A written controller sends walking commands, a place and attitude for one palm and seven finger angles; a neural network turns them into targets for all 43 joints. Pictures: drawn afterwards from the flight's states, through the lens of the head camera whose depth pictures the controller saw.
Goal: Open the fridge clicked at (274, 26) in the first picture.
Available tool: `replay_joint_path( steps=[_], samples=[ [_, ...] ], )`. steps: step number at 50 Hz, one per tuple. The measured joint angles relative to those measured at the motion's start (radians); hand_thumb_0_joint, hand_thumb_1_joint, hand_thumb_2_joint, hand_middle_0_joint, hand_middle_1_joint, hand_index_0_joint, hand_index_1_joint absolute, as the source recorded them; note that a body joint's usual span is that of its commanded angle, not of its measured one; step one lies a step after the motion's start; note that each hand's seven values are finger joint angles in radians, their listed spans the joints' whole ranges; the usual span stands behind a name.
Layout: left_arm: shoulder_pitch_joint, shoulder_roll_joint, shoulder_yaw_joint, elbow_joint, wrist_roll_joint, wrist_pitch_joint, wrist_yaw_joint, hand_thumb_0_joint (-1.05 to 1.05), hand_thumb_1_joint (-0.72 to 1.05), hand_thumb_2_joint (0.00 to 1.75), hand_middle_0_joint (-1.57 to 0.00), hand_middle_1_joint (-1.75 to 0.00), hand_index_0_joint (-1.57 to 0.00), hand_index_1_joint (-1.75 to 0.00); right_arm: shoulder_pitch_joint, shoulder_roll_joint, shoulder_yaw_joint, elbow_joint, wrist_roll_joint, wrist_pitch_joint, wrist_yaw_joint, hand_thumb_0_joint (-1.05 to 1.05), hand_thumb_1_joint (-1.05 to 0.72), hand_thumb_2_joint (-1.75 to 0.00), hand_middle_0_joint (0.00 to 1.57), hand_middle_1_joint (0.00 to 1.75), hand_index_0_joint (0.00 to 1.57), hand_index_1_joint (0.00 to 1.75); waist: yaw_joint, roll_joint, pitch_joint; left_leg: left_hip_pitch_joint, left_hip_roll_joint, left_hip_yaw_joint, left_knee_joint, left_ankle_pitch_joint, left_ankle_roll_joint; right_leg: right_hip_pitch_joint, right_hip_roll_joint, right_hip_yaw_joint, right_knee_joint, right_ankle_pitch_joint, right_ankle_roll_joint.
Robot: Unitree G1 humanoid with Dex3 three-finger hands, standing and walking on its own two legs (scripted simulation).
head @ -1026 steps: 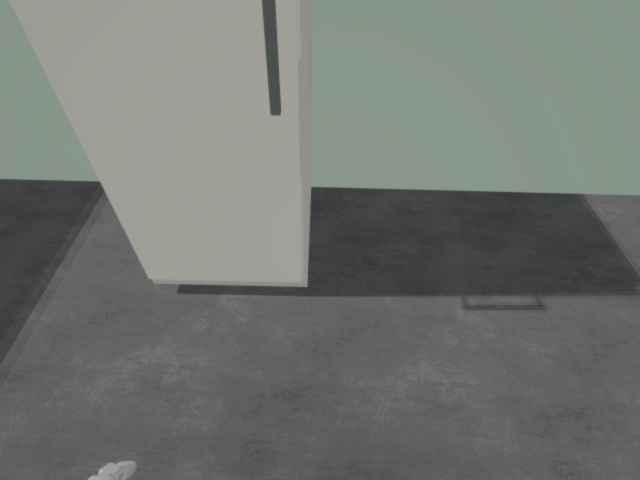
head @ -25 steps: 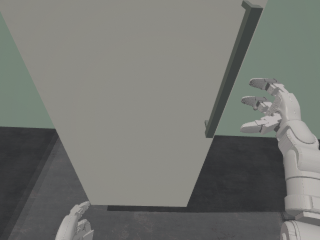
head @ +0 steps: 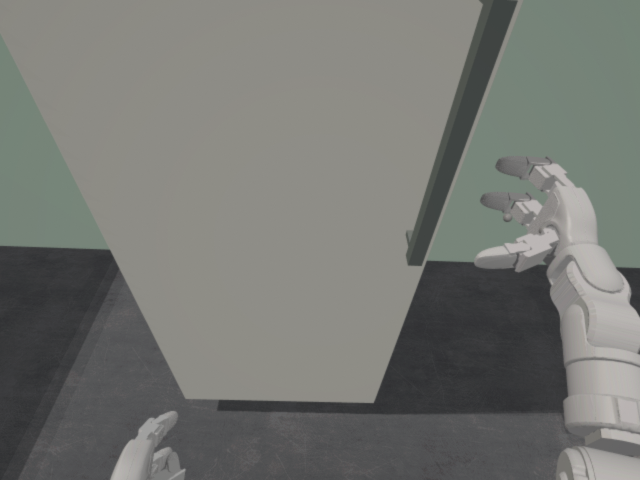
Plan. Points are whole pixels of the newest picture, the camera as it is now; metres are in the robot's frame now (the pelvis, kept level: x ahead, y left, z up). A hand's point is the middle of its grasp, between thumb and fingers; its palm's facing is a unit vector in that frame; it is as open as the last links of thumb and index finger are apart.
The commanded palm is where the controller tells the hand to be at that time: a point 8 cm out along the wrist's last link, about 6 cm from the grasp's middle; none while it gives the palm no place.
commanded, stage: move the hooked fingers beside the handle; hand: right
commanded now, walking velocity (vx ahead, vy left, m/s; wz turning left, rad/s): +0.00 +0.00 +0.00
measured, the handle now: (441, 154) +0.46 -0.11 +0.21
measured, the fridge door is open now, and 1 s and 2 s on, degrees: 0 0 0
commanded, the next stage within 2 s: none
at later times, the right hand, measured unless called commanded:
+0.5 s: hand (511, 188) +0.40 -0.18 +0.21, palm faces -0.03 +1.00 -0.01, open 14.0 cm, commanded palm +0.37 -0.23 +0.19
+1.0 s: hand (493, 220) +0.39 -0.17 +0.17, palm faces -0.05 +1.00 +0.00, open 14.0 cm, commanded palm +0.37 -0.22 +0.20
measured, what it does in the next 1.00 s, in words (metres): stands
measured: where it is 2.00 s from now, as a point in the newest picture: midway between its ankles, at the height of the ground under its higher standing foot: outside the picture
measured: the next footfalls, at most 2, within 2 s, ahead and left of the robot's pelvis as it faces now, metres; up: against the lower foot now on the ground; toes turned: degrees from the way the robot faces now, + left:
none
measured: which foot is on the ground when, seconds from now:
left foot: down 0.00-1.00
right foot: down 0.00-1.00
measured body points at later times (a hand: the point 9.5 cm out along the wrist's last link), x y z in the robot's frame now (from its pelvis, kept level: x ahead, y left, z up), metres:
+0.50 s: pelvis +0.00 -0.01 +0.00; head -0.01 +0.00 +0.45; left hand +0.15 +0.23 -0.09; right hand +0.40 -0.23 +0.21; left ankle -0.02 +0.07 -0.74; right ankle +0.01 -0.08 -0.74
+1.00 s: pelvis +0.00 -0.01 +0.00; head +0.00 +0.01 +0.45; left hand +0.16 +0.24 -0.09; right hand +0.38 -0.22 +0.17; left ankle -0.02 +0.07 -0.74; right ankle +0.01 -0.08 -0.74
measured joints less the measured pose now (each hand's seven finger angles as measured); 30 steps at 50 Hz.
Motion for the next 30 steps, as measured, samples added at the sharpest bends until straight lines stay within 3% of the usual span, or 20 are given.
replay_joint_path(
  steps=[5, 9, 13, 18, 21, 26, 30],
  samples=[
    [0.001, 0.000, -0.002, 0.033, 0.001, -0.015, 0.006, 0.01, 0.91, 0.89, -0.20, -0.30, -0.20, -0.29, -0.055, 0.009, 0.022, -0.019, 0.007, -0.036, 0.001, -0.01, 0.51, -0.30, 0.30, 1.20, 0.30, 1.20, -0.006, 0.004, -0.004, 0.014, 0.004, 0.008, -0.008, 0.001, -0.004, 0.008, 0.005, 0.008, -0.001, 0.000, -0.003],
    [-0.008, 0.002, -0.004, 0.034, -0.003, -0.005, 0.001, 0.01, 0.91, 0.89, -0.20, -0.30, -0.20, -0.29, -0.111, 0.001, 0.027, 0.075, 0.014, 0.036, 0.010, -0.01, 0.51, -0.30, 0.30, 1.20, 0.30, 1.20, 0.001, -0.005, -0.027, -0.002, 0.008, 0.006, -0.007, 0.003, -0.009, -0.006, 0.008, 0.006, -0.003, 0.003, -0.007],
    [-0.012, 0.000, -0.001, 0.008, -0.001, 0.006, -0.006, 0.01, 0.91, 0.89, -0.20, -0.30, -0.20, -0.29, -0.078, -0.001, 0.018, 0.110, 0.007, 0.079, -0.003, -0.01, 0.50, -0.30, 0.30, 1.20, 0.30, 1.20, 0.011, -0.011, -0.027, -0.016, 0.008, -0.005, -0.005, 0.006, -0.012, -0.014, 0.008, -0.005, -0.009, 0.006, -0.010],
    [-0.003, -0.010, -0.001, -0.002, 0.010, -0.009, -0.005, 0.01, 0.91, 0.89, -0.20, -0.30, -0.20, -0.29, 0.001, 0.027, 0.012, -0.022, -0.009, -0.014, -0.033, -0.01, 0.50, -0.30, 0.30, 1.19, 0.30, 1.20, 0.002, 0.006, 0.001, 0.000, 0.008, -0.011, -0.010, 0.005, -0.012, 0.005, 0.008, -0.010, -0.016, 0.005, -0.010],
    [0.000, -0.013, -0.004, 0.017, 0.011, -0.017, -0.001, 0.01, 0.91, 0.89, -0.20, -0.30, -0.20, -0.29, -0.023, 0.030, 0.024, -0.049, -0.009, -0.052, -0.033, -0.01, 0.50, -0.30, 0.30, 1.20, 0.30, 1.20, -0.006, 0.011, -0.003, 0.016, 0.009, -0.005, -0.015, 0.002, -0.012, 0.016, 0.010, -0.003, -0.015, 0.001, -0.010],
    [-0.012, -0.005, -0.004, 0.031, 0.002, -0.001, -0.002, 0.01, 0.91, 0.89, -0.20, -0.30, -0.20, -0.29, -0.123, 0.013, 0.044, 0.063, -0.001, 0.033, -0.012, -0.01, 0.51, -0.30, 0.30, 1.20, 0.30, 1.20, -0.007, -0.001, -0.024, 0.010, 0.013, 0.006, -0.017, 0.000, -0.015, 0.003, 0.015, 0.007, -0.010, 0.000, -0.012],
    [-0.018, 0.001, 0.003, 0.009, 0.002, 0.013, -0.009, 0.01, 0.91, 0.89, -0.20, -0.30, -0.20, -0.29, -0.095, 0.029, 0.054, 0.086, 0.003, 0.094, -0.014, -0.01, 0.51, -0.30, 0.30, 1.20, 0.30, 1.20, -0.002, -0.017, -0.025, -0.008, 0.017, 0.001, -0.012, 0.002, -0.018, -0.010, 0.017, 0.002, -0.014, 0.004, -0.015]
  ],
)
